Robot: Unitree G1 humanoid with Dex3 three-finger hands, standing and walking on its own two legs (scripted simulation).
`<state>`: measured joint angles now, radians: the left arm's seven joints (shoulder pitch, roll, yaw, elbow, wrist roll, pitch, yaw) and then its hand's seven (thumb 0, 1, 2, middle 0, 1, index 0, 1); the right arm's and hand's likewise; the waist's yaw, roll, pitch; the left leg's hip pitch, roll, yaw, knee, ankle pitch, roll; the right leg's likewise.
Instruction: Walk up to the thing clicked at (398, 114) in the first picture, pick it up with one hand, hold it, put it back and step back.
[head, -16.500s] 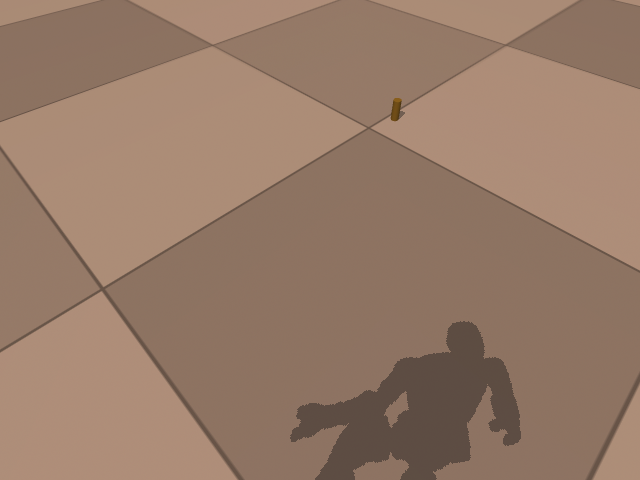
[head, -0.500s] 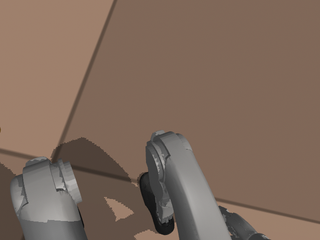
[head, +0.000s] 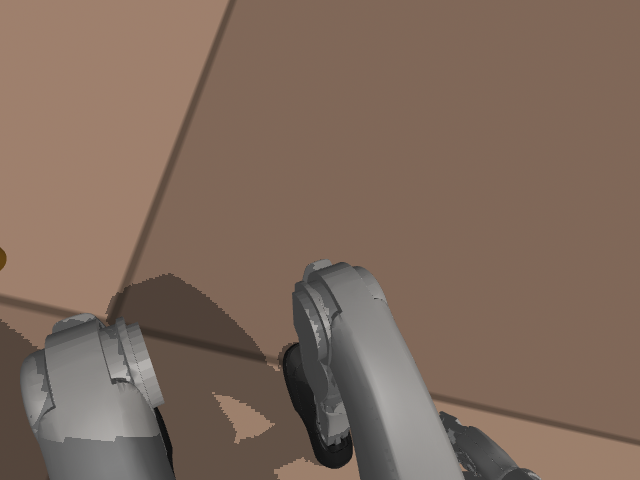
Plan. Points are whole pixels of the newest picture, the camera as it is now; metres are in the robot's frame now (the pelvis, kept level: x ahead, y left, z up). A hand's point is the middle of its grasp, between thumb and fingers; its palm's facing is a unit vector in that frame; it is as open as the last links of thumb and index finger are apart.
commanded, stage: close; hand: left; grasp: from above
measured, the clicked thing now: out of the picture +0.42 +0.34 -0.24
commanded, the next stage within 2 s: settle in 0.10 s
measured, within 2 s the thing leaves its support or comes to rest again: leaves its support in 0.50 s
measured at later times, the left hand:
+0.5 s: hand out of the picture +0.41 +0.33 -0.20, palm faces -0.39 -0.15 -0.91, open 7.0 cm
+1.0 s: hand out of the picture +0.41 +0.34 -0.10, palm faces -0.45 -0.12 -0.89, open 7.0 cm
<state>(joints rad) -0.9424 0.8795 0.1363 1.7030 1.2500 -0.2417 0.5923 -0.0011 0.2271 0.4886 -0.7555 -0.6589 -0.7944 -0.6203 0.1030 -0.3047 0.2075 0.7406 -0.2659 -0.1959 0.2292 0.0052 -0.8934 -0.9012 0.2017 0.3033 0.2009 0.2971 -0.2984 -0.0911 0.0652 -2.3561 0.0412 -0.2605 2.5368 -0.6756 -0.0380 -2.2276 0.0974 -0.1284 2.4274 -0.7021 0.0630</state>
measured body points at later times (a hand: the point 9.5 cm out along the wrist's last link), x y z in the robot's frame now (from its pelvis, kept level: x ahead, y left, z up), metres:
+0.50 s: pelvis +0.00 +0.00 +0.00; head +0.23 +0.11 +0.37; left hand +0.43 +0.34 -0.15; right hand +0.08 -0.26 -0.08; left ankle +0.07 +0.14 -0.26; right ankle +0.10 -0.12 -0.26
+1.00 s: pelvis +0.00 -0.01 +0.05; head +0.21 +0.08 +0.44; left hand +0.43 +0.34 -0.05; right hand +0.11 -0.27 -0.07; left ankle +0.07 +0.14 -0.26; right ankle +0.10 -0.12 -0.26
